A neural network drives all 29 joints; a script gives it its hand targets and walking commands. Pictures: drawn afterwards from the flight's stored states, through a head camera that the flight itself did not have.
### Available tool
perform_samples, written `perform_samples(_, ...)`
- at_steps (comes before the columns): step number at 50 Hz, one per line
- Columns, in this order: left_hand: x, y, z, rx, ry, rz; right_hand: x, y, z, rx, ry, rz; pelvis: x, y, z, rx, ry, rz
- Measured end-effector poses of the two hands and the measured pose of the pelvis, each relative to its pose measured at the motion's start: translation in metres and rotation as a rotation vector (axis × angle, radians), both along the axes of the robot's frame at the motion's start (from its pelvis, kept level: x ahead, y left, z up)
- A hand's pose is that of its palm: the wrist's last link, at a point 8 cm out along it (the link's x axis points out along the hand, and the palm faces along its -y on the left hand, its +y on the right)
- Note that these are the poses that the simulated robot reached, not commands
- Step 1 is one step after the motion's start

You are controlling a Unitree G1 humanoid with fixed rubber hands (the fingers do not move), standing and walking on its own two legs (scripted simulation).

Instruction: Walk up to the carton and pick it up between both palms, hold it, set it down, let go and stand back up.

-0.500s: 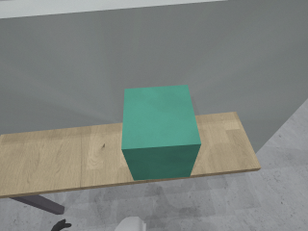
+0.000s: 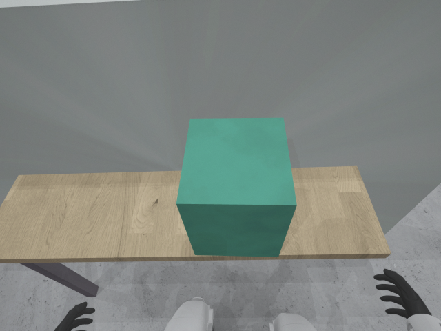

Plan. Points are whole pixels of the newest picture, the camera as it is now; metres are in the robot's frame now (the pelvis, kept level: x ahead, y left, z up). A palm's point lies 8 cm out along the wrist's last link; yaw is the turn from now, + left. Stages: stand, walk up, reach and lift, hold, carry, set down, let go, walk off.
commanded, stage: walk up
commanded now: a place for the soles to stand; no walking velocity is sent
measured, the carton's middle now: (236, 191) +0.40 +0.00 -0.04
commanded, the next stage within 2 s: reach and lift in 1.82 s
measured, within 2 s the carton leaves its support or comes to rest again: neither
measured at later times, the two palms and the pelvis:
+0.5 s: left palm out of the picture +0.05 +0.33 -0.06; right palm (408, 329) +0.13 -0.28 -0.06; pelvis -0.03 +0.02 +0.01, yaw +4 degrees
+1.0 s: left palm out of the picture +0.05 +0.35 -0.06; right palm out of the picture +0.12 -0.28 -0.05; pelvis -0.03 +0.02 +0.04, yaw +3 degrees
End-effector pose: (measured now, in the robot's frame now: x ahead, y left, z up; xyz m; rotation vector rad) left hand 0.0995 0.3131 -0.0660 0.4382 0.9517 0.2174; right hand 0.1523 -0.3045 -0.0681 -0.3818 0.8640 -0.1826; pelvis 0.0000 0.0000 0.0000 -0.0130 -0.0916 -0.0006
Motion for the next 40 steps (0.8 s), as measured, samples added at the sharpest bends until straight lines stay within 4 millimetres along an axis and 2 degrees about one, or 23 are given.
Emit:
perform_samples(4, -0.015, 0.004, 0.018, 0.035, -0.031, 0.042, -0.009, -0.006, -0.005, 0.006, 0.062, 0.018, -0.006, -0.001, 0.007, 0.023, 0.008, 0.023)
perform_samples(9, -0.022, 0.015, 0.034, 0.062, -0.054, 0.037, -0.02, -0.001, -0.002, 0.001, 0.099, 0.059, -0.014, 0.004, 0.014, 0.032, 0.039, 0.056)
perform_samples(11, -0.026, 0.023, 0.032, 0.065, -0.057, 0.037, -0.022, 0.005, -0.002, 0.0, 0.11, 0.069, -0.018, 0.008, 0.013, 0.028, 0.049, 0.073)
perform_samples(15, -0.038, 0.038, 0.016, 0.035, -0.046, 0.066, -0.028, 0.02, -0.002, -0.007, 0.104, 0.082, -0.025, 0.015, 0.007, 0.059, 0.04, 0.083)
perform_samples(18, -0.045, 0.035, 0.008, -0.001, -0.026, 0.095, -0.03, 0.027, 0.007, -0.009, 0.066, 0.091, -0.025, 0.016, 0.009, 0.041, 0.035, 0.081)
perform_samples(22, -0.048, 0.023, 0.002, -0.035, -0.027, 0.079, -0.025, 0.026, 0.013, -0.004, 0.02, 0.078, -0.025, 0.015, 0.01, 0.02, 0.024, 0.071)
perform_samples(27, -0.053, 0.018, 0.005, -0.056, -0.037, 0.056, -0.025, 0.031, 0.013, 0.016, 0.03, 0.068, -0.03, 0.02, 0.015, 0.011, 0.016, 0.075)
perform_samples(34, -0.05, 0.033, 0.013, -0.061, -0.024, 0.068, -0.042, 0.036, 0.017, 0.016, 0.088, 0.059, -0.031, 0.027, 0.026, 0.008, 0.023, 0.065)
perform_samples(40, -0.048, 0.043, 0.016, -0.041, 0.003, 0.086, -0.039, 0.034, 0.019, 0.017, 0.111, 0.047, -0.028, 0.026, 0.031, 0.01, 0.029, 0.063)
